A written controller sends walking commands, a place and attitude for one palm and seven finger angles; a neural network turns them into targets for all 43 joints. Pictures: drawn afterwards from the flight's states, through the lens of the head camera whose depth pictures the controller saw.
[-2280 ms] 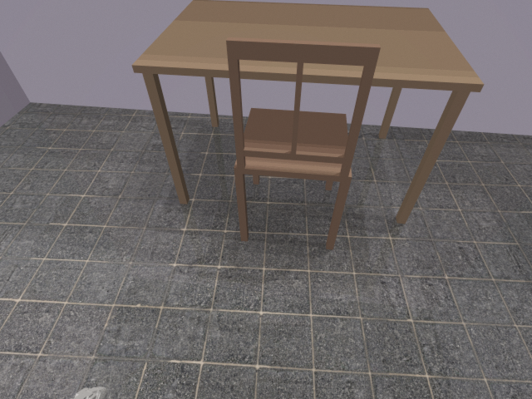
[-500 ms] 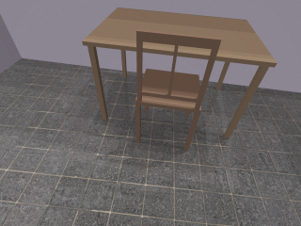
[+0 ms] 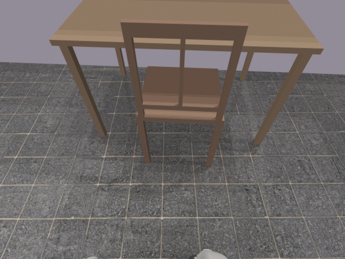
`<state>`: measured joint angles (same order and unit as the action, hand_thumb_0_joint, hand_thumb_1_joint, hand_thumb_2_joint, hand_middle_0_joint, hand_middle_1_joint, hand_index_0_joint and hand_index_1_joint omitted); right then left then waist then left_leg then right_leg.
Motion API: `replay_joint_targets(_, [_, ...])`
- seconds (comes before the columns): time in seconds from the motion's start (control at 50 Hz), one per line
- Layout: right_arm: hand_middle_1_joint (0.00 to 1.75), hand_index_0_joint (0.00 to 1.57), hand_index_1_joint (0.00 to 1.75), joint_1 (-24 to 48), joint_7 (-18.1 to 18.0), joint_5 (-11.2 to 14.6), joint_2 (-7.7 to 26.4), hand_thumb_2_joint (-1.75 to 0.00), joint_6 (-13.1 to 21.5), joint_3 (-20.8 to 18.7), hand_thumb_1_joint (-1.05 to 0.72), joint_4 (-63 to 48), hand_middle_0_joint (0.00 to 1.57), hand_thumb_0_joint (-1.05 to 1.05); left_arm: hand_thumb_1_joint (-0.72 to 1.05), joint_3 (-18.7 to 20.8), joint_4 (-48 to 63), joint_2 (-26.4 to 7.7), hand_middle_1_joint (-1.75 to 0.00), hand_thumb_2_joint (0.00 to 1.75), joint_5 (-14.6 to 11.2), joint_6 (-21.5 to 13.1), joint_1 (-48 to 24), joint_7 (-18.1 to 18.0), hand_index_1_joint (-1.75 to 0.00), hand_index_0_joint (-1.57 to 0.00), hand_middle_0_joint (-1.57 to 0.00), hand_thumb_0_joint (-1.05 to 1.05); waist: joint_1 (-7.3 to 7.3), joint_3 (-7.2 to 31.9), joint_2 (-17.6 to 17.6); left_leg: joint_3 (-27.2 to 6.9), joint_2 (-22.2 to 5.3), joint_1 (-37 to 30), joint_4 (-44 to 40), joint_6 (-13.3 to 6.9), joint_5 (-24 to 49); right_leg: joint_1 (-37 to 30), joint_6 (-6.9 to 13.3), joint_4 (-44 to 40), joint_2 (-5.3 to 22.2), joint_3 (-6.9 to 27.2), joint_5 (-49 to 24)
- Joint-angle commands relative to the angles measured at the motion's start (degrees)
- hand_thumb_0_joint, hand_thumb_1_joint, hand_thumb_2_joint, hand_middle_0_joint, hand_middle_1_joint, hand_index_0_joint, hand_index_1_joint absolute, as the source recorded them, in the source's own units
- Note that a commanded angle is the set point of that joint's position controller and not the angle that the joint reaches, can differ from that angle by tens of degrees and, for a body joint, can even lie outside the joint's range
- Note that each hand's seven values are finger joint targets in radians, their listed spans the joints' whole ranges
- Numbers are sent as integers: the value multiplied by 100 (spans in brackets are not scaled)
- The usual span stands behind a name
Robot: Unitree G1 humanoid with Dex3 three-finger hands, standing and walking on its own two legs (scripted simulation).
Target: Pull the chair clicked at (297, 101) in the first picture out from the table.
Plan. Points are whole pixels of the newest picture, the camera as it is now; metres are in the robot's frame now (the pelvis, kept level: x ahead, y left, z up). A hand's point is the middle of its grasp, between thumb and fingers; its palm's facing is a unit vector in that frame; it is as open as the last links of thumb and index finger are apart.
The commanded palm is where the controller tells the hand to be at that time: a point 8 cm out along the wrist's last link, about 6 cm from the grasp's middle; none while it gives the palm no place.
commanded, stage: take the last steps up to it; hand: left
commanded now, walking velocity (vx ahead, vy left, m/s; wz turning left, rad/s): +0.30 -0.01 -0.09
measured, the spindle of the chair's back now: (181, 76) +0.76 -0.02 -0.04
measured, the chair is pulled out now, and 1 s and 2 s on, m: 0.00 0.00 0.00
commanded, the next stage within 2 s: come to a stop and stand still in 0.74 s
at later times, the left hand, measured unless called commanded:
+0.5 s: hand out of the picture +0.10 +0.20 -0.17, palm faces +0.10 -0.99 -0.12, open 7.4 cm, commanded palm none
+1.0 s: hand (126, 172) +0.39 +0.16 -0.14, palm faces -0.05 -0.98 -0.21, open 7.4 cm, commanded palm none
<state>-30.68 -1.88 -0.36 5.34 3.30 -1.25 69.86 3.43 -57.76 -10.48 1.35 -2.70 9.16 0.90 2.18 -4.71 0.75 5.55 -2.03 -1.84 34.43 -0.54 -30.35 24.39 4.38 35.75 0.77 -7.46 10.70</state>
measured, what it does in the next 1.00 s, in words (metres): walks ahead: left foot, then right foot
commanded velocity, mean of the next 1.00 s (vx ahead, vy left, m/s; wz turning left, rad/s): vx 0.14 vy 0.02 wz -0.05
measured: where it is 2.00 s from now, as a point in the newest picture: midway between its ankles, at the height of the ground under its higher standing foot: (161, 250)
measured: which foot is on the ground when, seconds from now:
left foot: up 0.00-0.42, down 0.44-0.90, up 0.92-1.00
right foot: down 0.00-0.44, up 0.46-0.86, down 0.88-1.00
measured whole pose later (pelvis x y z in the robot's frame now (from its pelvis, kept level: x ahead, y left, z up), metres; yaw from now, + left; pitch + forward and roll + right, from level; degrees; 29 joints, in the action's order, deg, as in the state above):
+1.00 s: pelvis +0.29 +0.00 +0.01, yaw -3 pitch -2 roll +0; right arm -20.8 -2.3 0.2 7.3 -0.3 -2.2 65.1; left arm 2.0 -58.6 -7.5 1.1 -2.5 8.8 -1.0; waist 2.6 -3.8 2.5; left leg 3.2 -3.1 15.2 51.5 1.0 -31.8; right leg 18.6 3.0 33.4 1.1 -7.2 13.3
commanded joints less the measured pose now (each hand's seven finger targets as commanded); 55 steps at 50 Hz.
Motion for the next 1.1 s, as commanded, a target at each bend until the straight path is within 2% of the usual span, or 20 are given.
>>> replay_joint_targets(0.0, [30,20,30,263,4,39,670,-90,78,-177,-90,-716,20,0,90,331,-310,-1152,-30,90,-132,-22,1999,-210,-30,-20,-20,0,-768,609,-471,-586,-148,3569,4568,-268,13,-2802,1355,-2213,2419,3760,708])
replay_joint_targets(0.06, [30,20,30,579,101,-98,457,-90,-50,-165,-90,-772,20,0,90,96,-20,-483,-30,90,-58,-71,919,-232,-30,-20,-20,0,-231,1,-386,-613,-627,3165,4047,-166,1039,-749,850,-2475,1728,2287,1057])
replay_joint_targets(0.12, [30,20,30,391,131,-119,322,-90,-215,-183,-90,-772,20,0,90,61,18,-424,-30,90,6,-124,793,-242,-30,-20,-20,0,70,-79,-405,-421,-655,2765,3257,5,1258,70,709,-2712,1442,1507,796])
replay_joint_targets(0.3, [30,20,30,1779,280,-92,513,-90,-59,-227,-90,-1452,20,0,90,144,-139,-697,-30,90,45,-137,1423,-149,-30,-20,-20,0,-350,-118,-557,-114,-402,2638,736,72,1391,-768,741,-2638,1400,1594,1121])
replay_joint_targets(0.38, [30,20,30,1327,214,-93,640,-90,79,-215,-90,-1301,20,0,90,146,-191,-568,-30,90,-6,-69,1434,-120,-30,-20,-20,0,-134,91,-279,113,-96,1220,-625,44,1627,-642,436,-1721,957,1187,957])
replay_joint_targets(0.4, [30,20,30,791,164,-92,894,-90,111,-272,-90,-1157,20,0,90,113,-154,-429,-30,90,-8,-49,1462,-95,-30,-20,-20,0,58,249,330,-341,-381,410,-944,-96,1271,-116,264,-792,665,912,1037])
replay_joint_targets(0.42, [30,20,30,171,120,-173,1423,-90,137,-388,-90,-1053,20,0,90,65,-43,-120,-30,90,-44,-58,1424,-59,-30,-20,-20,0,280,443,1601,-2219,-1651,-238,-1770,-614,721,867,-52,908,28,276,1498])
replay_joint_targets(0.44, [30,20,30,-95,86,-149,1629,-90,67,-412,-90,-1040,20,0,90,49,149,-167,-30,90,2,-111,1152,-58,-30,-20,-20,0,317,341,1606,-3133,-2345,-310,-2294,-1112,946,1576,-145,2183,-140,270,2153])
replay_joint_targets(0.5, [30,20,30,759,13,-81,935,-90,127,-178,-90,-1184,20,0,90,115,-40,-275,-30,90,43,-62,1050,-18,-30,-20,-20,0,-52,40,409,-1981,-1858,639,-2334,-1087,1858,1431,-165,3127,424,758,1113])
replay_joint_targets(0.56, [30,20,30,836,-21,-69,775,-90,220,-163,-90,-1135,20,0,90,90,-183,-13,-30,90,39,53,1299,-17,-30,-20,-20,0,-253,230,308,-844,-1393,702,-2213,-906,3771,1102,-368,3037,431,689,429])
replay_joint_targets(0.64, [30,20,30,752,-34,-60,903,-90,233,-134,-90,-1000,20,0,90,58,-84,11,-30,90,21,157,1058,-19,-30,-20,-20,0,-299,159,483,-407,-1316,588,-2199,-975,4526,1028,-447,2155,474,545,282])
replay_joint_targets(0.76, [30,20,30,456,-12,-136,1014,-90,85,-181,-90,-780,20,0,90,4,154,39,-30,90,9,121,339,-33,-30,-20,-20,0,-54,33,702,-298,-1336,580,-1777,-934,4392,225,-285,380,264,150,405])
replay_joint_targets(0.82, [30,20,30,594,-1,-106,962,-90,27,-163,-90,-725,20,0,90,73,-76,-148,-30,90,36,39,1071,-64,-30,-20,-20,0,-447,334,285,-133,-1089,1094,-759,-608,3735,-1374,-233,-685,42,22,-339])
replay_joint_targets(0.84, [30,20,30,569,20,-53,806,-90,35,-142,-90,-723,20,0,90,121,-254,-441,-30,90,52,-39,1547,-116,-30,-20,-20,0,-648,700,-258,52,-755,1621,134,-337,3108,-2382,-160,-856,447,552,-1462])
replay_joint_targets(0.86, [30,20,30,310,24,10,484,-90,39,-106,-90,-818,20,0,90,211,-357,-881,-30,90,48,-104,1861,-199,-30,-20,-20,0,-606,1210,-1519,386,-93,2666,1330,13,992,-3387,334,-965,1836,2154,-3765])
replay_joint_targets(0.88, [30,20,30,297,-63,50,581,-90,-65,-98,-90,-818,20,0,90,124,-333,-968,-30,90,-68,-71,1869,-214,-30,-20,-20,0,-504,1437,-1241,-145,-15,2270,2066,123,-612,-2832,829,-1298,2398,2396,-5110])
replay_joint_targets(0.9, [30,20,30,296,-114,40,577,-90,-145,-123,-90,-825,20,0,90,80,-198,-882,-30,90,-61,-19,1367,-266,-30,-20,-20,0,-303,899,-521,-464,-126,2193,2064,116,-525,-2207,902,-1357,2288,1912,-5394])
replay_joint_targets(0.92, [30,20,30,458,-89,53,356,-90,-229,-106,-90,-770,20,0,90,76,-171,-816,-30,90,-33,-17,1015,-296,-30,-20,-20,0,-277,787,-1017,-445,-204,2151,2211,165,-407,-1755,877,-1349,2165,1940,-5254])
replay_joint_targets(0.98, [30,20,30,613,-91,57,404,-90,-469,-150,-90,-729,20,0,90,44,19,-608,-30,90,-16,116,515,-377,-30,-20,-20,0,-179,542,-716,-545,-205,2103,2196,265,-1,-1112,805,-1504,1881,1389,-4132])
replay_joint_targets(1.08, [30,20,30,898,21,-41,501,-90,-621,-258,-90,-985,20,0,90,200,204,-788,-30,90,33,269,375,-417,-30,-20,-20,0,-264,501,-781,-509,-44,2399,2339,333,415,-841,787,-1797,1827,1404,-2353])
